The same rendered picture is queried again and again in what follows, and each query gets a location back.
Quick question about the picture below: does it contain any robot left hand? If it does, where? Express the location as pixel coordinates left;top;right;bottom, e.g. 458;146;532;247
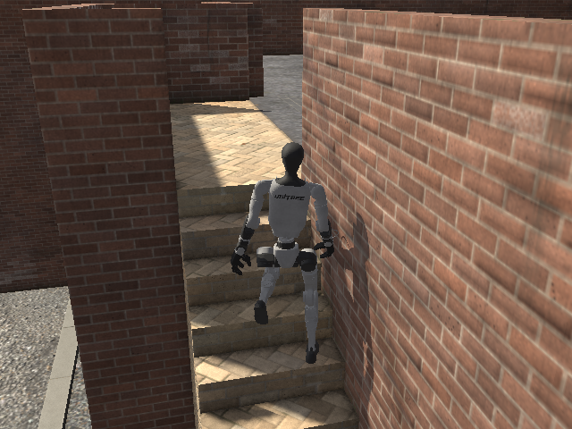
231;250;251;275

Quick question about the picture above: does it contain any humanoid robot torso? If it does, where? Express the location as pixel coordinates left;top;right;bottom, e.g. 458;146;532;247
268;176;310;268

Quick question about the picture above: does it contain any robot left forearm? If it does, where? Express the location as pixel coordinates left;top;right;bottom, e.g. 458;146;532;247
234;215;255;256

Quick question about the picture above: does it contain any right robot upper arm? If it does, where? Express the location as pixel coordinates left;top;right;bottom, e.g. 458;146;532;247
309;182;329;232

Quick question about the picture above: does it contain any robot right hand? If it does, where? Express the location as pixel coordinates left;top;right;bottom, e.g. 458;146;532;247
314;242;334;258

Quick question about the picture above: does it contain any left robot upper arm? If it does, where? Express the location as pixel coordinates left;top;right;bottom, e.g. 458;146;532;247
246;180;272;229

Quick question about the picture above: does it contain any left robot foot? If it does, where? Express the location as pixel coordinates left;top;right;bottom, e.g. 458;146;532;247
254;300;268;324

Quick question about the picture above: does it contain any robot right forearm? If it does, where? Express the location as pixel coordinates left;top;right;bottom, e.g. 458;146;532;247
320;219;333;247

